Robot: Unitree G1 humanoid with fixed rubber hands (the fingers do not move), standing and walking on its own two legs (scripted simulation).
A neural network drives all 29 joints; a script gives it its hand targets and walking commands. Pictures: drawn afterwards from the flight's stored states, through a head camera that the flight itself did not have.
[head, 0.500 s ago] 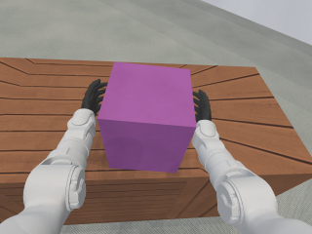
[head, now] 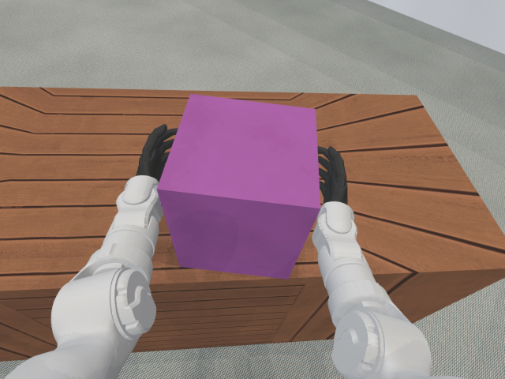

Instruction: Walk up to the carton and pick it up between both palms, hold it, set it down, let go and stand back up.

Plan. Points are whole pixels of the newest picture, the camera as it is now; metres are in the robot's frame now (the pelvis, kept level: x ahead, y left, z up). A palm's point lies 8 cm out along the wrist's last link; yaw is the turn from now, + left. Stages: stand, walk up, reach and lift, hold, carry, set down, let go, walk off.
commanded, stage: reach and lift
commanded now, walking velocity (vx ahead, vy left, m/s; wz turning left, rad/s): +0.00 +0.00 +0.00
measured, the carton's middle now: (242, 193) +0.43 +0.01 +0.02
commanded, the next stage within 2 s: none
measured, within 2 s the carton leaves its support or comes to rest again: leaves its support in 0.96 s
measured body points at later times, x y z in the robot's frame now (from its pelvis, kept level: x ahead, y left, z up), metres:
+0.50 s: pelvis +0.00 +0.00 +0.00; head +0.05 +0.03 +0.45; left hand +0.45 +0.16 +0.07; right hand +0.40 -0.14 +0.06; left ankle +0.02 +0.11 -0.74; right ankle -0.03 -0.14 -0.74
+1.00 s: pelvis +0.00 +0.00 +0.00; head +0.04 +0.02 +0.45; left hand +0.44 +0.15 +0.07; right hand +0.40 -0.15 +0.07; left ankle +0.02 +0.11 -0.74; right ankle -0.03 -0.14 -0.74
